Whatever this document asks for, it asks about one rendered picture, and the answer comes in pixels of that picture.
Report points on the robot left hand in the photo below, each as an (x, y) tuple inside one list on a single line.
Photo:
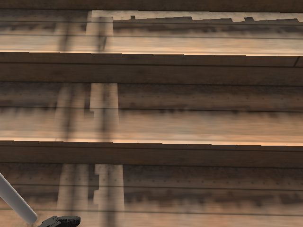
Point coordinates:
[(64, 221)]

